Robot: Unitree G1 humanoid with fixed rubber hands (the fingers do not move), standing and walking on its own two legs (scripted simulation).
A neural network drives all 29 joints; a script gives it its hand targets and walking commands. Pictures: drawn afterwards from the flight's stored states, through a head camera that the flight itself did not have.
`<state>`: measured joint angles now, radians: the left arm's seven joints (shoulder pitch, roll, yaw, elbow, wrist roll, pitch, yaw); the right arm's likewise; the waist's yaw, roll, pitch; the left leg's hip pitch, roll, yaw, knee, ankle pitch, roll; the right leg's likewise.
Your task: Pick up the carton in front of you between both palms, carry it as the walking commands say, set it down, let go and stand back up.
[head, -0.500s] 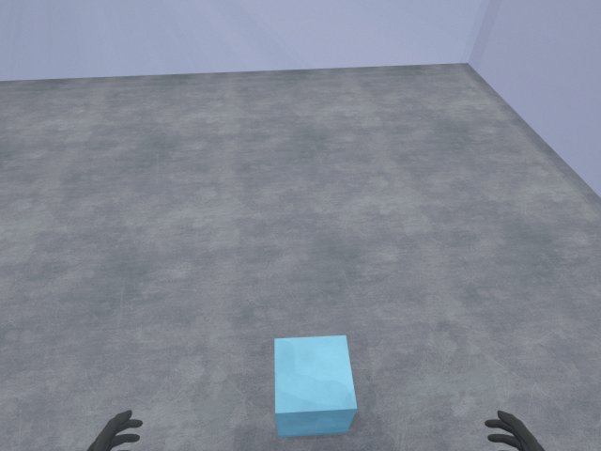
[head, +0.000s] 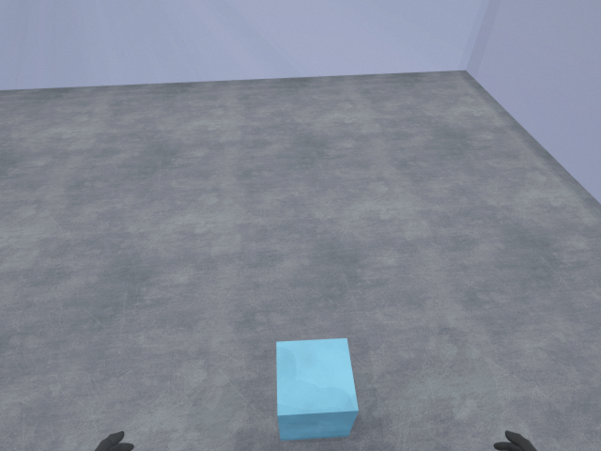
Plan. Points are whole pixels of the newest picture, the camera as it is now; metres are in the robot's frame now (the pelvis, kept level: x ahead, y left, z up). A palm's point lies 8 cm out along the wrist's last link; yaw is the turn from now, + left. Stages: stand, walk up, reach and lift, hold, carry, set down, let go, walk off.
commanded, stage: stand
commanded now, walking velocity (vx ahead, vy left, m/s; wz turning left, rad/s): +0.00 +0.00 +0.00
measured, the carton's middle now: (313, 390) +0.43 -0.02 -0.65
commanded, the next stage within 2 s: none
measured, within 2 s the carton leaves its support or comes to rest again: neither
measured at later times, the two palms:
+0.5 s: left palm out of the picture +0.07 +0.30 -0.10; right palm out of the picture +0.08 -0.31 -0.10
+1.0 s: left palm out of the picture +0.07 +0.31 -0.10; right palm out of the picture +0.08 -0.31 -0.10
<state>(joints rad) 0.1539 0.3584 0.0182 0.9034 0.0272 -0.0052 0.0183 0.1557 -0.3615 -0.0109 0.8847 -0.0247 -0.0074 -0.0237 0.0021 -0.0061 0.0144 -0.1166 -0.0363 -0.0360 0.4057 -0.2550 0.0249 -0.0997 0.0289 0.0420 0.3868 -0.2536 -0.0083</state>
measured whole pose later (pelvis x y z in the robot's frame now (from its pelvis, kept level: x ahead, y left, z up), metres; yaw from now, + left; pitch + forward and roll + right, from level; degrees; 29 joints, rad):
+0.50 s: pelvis -0.02 +0.00 +0.00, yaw +0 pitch -2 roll +0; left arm 0.14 0.38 0.00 1.00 0.02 -0.01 0.01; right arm 0.14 -0.38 0.00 0.99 -0.02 -0.01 -0.02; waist 0.00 0.00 0.02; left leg -0.10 -0.03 -0.04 0.35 -0.20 0.02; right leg -0.09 0.03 0.04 0.34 -0.20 -0.01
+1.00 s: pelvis -0.02 +0.00 +0.00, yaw +0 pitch -2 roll +0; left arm 0.12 0.39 0.00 1.04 0.01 -0.01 0.01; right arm 0.12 -0.39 0.01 1.03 -0.01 -0.02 -0.01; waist 0.00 0.00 0.03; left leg -0.10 -0.03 -0.04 0.33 -0.19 0.02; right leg -0.08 0.03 0.04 0.32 -0.19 -0.01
